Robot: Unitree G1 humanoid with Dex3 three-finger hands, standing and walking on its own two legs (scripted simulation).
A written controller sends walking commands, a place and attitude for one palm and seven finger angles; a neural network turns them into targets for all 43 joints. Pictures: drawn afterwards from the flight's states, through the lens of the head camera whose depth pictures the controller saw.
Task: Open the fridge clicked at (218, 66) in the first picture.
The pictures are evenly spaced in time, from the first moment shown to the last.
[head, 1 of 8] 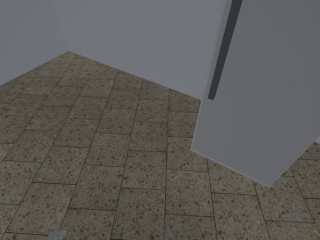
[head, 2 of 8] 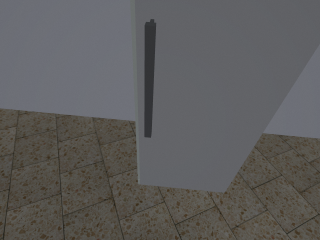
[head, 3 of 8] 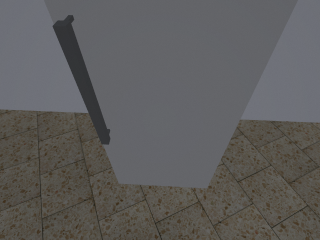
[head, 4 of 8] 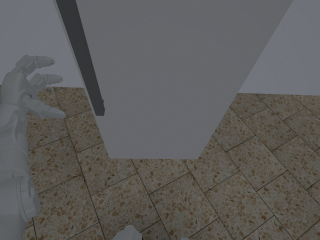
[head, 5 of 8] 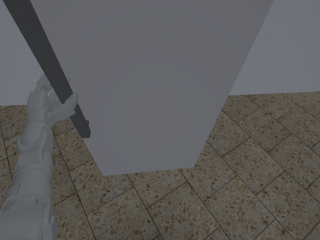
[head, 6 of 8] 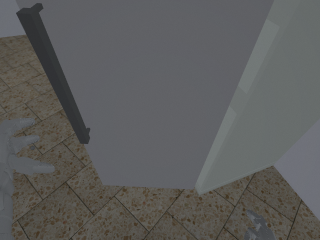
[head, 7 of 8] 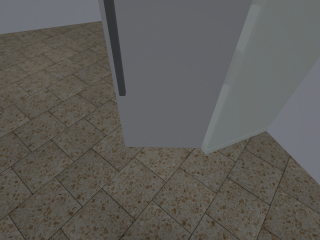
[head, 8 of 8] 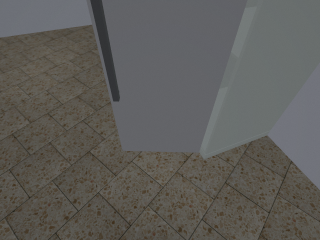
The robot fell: no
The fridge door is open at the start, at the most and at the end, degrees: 0 76 67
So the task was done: yes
